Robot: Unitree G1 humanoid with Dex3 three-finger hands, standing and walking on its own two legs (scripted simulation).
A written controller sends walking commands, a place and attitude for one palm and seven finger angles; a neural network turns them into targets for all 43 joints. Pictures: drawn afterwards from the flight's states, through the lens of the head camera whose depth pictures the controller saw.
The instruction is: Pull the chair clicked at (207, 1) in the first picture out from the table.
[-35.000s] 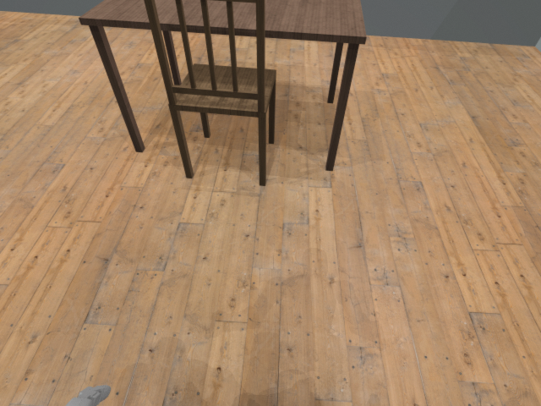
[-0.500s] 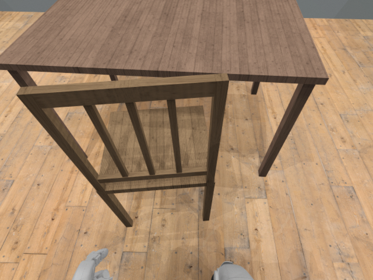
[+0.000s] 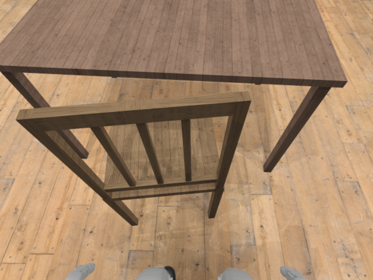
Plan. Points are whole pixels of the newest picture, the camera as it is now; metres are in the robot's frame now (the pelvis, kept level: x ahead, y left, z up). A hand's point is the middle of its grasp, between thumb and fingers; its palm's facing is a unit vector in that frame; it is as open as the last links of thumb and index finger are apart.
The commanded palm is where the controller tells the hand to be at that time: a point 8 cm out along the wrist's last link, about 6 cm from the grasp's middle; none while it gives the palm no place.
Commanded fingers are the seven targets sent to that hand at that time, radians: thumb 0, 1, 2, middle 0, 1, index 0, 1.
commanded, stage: come to a stop and stand still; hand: left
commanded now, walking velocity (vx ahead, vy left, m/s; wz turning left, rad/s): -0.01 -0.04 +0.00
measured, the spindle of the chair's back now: (152, 157) +0.40 +0.12 -0.07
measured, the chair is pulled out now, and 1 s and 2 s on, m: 0.16 0.16 0.16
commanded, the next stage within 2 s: look again from close up in 0.88 s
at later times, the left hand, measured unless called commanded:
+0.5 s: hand out of the picture +0.03 +0.17 -0.18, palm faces +0.00 -0.99 -0.16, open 7.3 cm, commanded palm none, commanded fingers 0.00 0.90 0.90 -0.20 -0.30 -0.20 -0.30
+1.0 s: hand out of the picture -0.11 +0.19 -0.18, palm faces +0.03 -0.99 -0.16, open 7.4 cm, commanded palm none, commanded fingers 0.00 0.90 0.90 -0.20 -0.30 -0.20 -0.30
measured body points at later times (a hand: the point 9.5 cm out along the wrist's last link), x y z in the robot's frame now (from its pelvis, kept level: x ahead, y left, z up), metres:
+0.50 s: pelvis -0.05 +0.00 -0.01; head -0.04 +0.04 +0.44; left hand +0.03 +0.22 -0.16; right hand +0.02 -0.24 -0.13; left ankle +0.01 +0.10 -0.74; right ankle -0.05 -0.13 -0.74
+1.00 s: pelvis -0.05 +0.03 +0.00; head -0.03 +0.05 +0.45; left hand -0.11 +0.24 -0.17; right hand -0.03 -0.20 -0.15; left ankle +0.01 +0.10 -0.74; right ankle -0.05 -0.13 -0.74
